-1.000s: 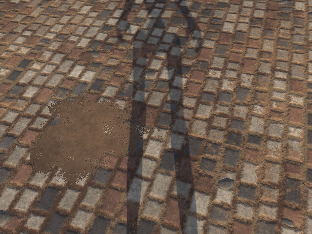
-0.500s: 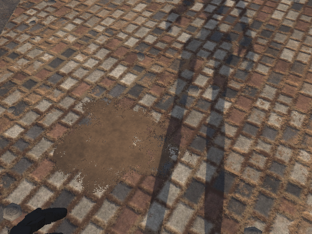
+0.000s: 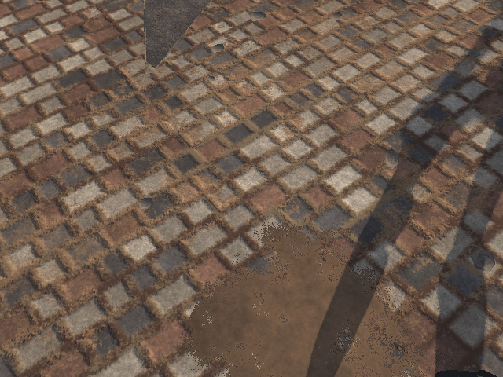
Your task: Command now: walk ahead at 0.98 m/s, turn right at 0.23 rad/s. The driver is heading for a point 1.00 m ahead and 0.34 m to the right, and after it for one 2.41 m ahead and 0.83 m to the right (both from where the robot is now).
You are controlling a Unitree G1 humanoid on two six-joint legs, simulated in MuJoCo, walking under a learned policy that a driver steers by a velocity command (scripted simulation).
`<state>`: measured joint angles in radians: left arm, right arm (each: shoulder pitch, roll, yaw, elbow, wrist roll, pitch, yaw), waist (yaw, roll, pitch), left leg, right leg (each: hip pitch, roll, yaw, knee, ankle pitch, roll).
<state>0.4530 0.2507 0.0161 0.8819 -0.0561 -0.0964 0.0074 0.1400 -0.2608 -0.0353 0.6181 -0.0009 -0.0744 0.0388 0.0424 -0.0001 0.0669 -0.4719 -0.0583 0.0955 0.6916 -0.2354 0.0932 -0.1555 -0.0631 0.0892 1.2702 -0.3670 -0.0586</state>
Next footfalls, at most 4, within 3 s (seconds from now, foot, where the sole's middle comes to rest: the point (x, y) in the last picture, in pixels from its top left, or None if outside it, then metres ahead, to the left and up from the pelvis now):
0.38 right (322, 337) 0.55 -0.12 -0.75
0.78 left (322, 231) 0.88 -0.13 -0.75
1.12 right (363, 297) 0.66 -0.23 -0.75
2.04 left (330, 197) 1.01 -0.17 -0.75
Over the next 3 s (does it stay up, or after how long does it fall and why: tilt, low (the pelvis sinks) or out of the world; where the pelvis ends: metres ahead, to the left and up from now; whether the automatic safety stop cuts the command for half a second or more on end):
stays up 1.04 -0.26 0.03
